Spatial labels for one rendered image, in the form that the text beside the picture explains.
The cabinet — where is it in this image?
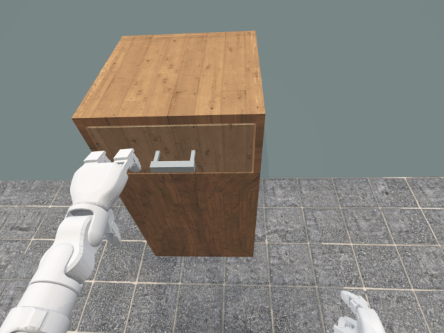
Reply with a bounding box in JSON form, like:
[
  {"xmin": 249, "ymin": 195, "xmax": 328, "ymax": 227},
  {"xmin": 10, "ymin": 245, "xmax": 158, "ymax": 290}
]
[{"xmin": 71, "ymin": 31, "xmax": 266, "ymax": 257}]

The left robot forearm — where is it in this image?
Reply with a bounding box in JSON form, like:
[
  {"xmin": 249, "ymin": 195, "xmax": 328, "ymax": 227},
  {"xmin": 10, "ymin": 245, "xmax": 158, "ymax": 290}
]
[{"xmin": 0, "ymin": 203, "xmax": 109, "ymax": 333}]

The left robot hand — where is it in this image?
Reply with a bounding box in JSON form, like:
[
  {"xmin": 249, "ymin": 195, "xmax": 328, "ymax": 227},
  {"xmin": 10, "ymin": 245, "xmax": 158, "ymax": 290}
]
[{"xmin": 70, "ymin": 148, "xmax": 142, "ymax": 245}]

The handle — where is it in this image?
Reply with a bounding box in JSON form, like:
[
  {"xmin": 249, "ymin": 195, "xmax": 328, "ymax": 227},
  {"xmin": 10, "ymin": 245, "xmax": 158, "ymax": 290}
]
[{"xmin": 150, "ymin": 150, "xmax": 196, "ymax": 173}]

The right robot hand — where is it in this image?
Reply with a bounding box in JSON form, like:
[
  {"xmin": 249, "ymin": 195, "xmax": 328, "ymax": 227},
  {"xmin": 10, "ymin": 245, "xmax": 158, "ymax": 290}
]
[{"xmin": 334, "ymin": 291, "xmax": 386, "ymax": 333}]

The drawer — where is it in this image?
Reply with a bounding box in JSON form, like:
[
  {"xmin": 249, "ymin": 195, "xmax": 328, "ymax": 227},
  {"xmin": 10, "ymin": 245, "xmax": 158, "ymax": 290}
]
[{"xmin": 87, "ymin": 123, "xmax": 254, "ymax": 173}]

